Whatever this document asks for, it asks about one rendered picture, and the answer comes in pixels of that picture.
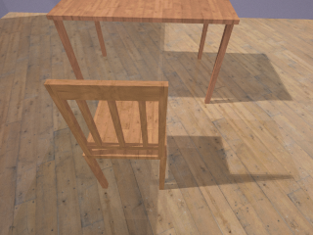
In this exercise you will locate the chair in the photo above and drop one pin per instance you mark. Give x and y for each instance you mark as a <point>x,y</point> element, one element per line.
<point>129,123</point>

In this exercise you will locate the table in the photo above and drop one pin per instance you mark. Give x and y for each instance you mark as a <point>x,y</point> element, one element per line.
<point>147,11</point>

